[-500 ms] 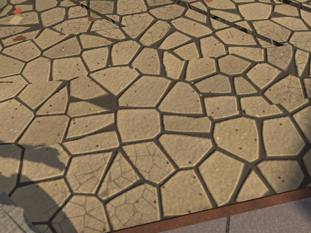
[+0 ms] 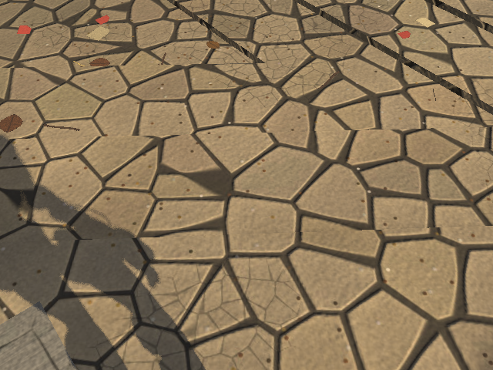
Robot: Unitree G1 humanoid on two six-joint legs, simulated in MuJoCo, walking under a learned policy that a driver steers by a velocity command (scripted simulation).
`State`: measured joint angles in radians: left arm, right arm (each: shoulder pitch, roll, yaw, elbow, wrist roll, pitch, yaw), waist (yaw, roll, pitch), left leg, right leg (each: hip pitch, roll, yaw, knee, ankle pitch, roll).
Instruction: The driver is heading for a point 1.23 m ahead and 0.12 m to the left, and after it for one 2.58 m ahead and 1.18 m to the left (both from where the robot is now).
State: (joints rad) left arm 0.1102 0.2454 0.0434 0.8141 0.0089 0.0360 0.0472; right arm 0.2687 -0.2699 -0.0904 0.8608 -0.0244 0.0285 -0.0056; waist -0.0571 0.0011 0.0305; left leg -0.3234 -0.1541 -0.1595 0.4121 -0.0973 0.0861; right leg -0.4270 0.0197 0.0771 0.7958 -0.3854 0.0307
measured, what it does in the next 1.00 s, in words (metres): walks ahead, turning left: right foot, then left foot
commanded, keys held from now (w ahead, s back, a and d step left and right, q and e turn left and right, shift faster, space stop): q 0.16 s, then w+q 0.34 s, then w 0.28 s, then w+e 0.22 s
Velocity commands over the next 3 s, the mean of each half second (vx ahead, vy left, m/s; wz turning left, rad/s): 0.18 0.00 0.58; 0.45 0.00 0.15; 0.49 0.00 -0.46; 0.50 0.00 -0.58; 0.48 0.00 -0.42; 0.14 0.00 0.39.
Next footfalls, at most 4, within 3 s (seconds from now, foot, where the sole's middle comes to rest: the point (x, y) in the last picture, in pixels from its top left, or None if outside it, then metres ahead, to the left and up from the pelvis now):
0.10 right None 0.05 -0.12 -0.78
0.68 left None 0.17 0.17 -0.78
1.26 right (184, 360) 0.52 0.16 -0.81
1.72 left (136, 259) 0.84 0.32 -0.81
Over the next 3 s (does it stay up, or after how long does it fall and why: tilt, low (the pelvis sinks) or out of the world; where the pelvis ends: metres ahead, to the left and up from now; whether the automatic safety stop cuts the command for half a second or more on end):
stays up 1.16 -0.01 -0.07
